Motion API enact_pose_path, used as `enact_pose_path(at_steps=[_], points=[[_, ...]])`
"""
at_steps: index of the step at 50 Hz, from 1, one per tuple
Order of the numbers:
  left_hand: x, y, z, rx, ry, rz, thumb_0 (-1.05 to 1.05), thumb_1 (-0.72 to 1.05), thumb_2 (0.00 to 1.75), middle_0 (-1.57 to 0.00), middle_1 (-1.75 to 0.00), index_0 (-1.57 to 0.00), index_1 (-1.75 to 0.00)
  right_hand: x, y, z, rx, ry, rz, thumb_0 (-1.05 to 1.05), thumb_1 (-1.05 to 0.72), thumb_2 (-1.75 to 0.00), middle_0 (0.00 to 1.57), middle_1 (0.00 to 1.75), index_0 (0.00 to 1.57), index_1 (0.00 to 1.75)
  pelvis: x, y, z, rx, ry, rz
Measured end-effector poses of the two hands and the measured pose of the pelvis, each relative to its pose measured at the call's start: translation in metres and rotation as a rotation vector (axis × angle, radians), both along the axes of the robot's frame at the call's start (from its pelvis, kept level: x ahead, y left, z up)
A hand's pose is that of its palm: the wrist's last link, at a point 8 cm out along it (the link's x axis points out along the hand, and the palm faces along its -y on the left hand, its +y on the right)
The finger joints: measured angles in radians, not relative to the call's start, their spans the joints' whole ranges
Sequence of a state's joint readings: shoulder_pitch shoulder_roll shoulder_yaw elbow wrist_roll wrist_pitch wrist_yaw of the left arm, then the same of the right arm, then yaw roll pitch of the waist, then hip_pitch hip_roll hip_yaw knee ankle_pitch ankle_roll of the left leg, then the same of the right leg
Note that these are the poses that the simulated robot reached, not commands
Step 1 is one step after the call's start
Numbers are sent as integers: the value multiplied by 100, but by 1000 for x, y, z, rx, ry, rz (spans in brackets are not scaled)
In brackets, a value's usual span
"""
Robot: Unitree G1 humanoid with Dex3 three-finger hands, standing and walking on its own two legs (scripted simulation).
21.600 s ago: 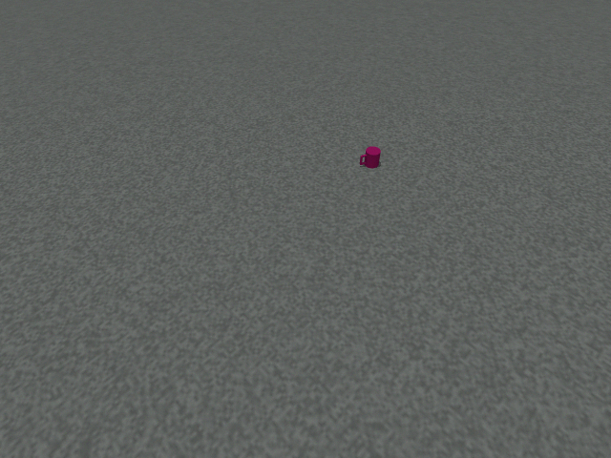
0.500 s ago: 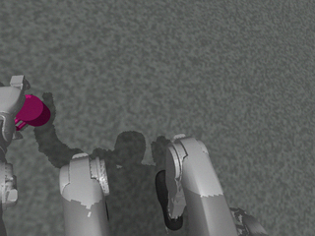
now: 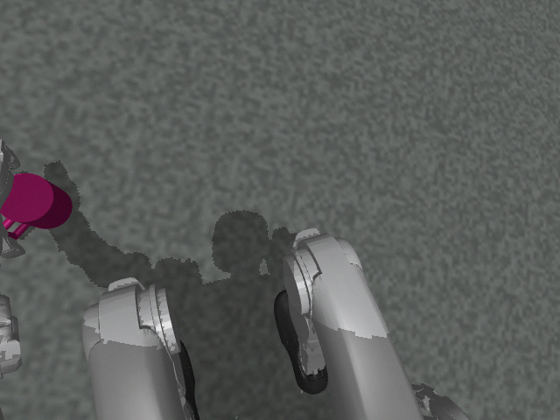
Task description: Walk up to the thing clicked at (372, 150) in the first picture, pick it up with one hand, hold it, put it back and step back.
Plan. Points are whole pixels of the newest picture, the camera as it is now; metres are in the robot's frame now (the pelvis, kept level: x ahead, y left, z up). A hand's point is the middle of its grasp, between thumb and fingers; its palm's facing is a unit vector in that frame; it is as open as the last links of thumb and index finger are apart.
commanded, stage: approach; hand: left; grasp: from above
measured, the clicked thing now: (29, 210) +0.46 +0.31 -0.29
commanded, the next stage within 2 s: rest palm in 0.10 s
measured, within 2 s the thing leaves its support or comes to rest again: neither
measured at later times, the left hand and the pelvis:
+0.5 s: hand (18, 196) +0.46 +0.29 -0.19, palm faces -0.51 -0.08 -0.86, open 14.0 cm; pelvis -0.01 +0.01 +0.00, yaw +0 degrees
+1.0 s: hand (30, 198) +0.47 +0.29 -0.24, palm faces -0.46 -0.10 -0.88, open 13.7 cm; pelvis +0.00 +0.01 -0.02, yaw -4 degrees
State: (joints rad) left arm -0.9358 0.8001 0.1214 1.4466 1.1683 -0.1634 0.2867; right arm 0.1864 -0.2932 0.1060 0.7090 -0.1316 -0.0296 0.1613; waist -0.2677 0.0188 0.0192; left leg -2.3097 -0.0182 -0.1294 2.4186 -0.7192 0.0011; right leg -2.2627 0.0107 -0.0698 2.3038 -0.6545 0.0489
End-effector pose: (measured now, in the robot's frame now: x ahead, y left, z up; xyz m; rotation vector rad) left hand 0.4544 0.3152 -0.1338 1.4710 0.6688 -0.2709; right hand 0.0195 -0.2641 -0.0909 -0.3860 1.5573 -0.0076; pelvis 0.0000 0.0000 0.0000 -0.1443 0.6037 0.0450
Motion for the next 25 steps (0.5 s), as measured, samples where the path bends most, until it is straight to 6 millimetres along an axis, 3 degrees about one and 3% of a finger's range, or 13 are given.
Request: enact_pose_path(at_steps=[3,7,13,16,20,25], points=[[-16,3,-1,-41,-29,-62,0,-51,97,-8,-109,-9,-107,8,-3,0,-11,4,28,0,-91,-90,21,30,21,30,-1,0,0,-3,-9,5],[-24,-3,13,-74,-150,-157,0,-51,97,-8,-108,-10,-106,29,-9,5,-51,-32,58,0,-91,-90,21,30,21,30,-2,1,1,-2,-13,15],[-3,-4,35,-27,-225,-148,0,-53,101,-8,-106,-9,-105,67,-15,15,-110,-160,100,0,-91,-90,21,30,21,30,-3,2,4,-3,-6,17],[13,-6,39,0,-208,-118,0,-54,102,-8,-104,-8,-104,75,-15,20,-123,-216,110,0,-91,-90,21,30,21,30,-4,4,3,-9,-2,13],[25,-13,30,3,-155,-89,0,-54,102,-8,-104,-7,-104,67,-11,21,-119,-218,112,0,-90,-90,21,30,20,30,-5,5,2,-17,-4,9],[19,-24,-2,-25,-66,-91,0,-51,99,-7,-105,-8,-104,36,-4,18,-98,-138,80,0,-90,-90,21,30,21,30,-5,5,-2,-19,-9,5]])
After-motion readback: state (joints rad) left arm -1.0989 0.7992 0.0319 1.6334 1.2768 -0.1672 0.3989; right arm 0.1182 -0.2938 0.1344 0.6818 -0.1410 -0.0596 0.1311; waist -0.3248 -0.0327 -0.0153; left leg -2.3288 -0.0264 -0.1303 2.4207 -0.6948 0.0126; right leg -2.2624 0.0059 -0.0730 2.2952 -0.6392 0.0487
